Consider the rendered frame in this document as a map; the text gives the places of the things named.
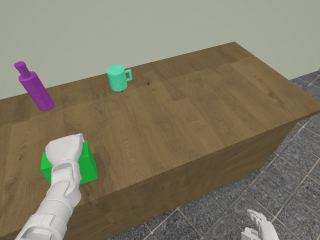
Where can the robot right hand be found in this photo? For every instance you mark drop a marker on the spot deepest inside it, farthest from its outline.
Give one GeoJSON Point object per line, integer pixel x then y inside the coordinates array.
{"type": "Point", "coordinates": [266, 230]}

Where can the robot left hand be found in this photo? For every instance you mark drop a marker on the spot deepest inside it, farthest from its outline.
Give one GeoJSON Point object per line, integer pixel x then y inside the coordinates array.
{"type": "Point", "coordinates": [65, 148]}

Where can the left robot forearm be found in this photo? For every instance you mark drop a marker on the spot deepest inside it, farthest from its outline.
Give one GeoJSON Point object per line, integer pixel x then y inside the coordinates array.
{"type": "Point", "coordinates": [51, 218]}

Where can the table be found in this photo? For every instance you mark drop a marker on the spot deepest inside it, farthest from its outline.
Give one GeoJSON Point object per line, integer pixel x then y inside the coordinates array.
{"type": "Point", "coordinates": [184, 126]}

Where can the sponge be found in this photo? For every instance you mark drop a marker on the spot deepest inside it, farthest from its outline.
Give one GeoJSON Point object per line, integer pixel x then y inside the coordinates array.
{"type": "Point", "coordinates": [87, 165]}

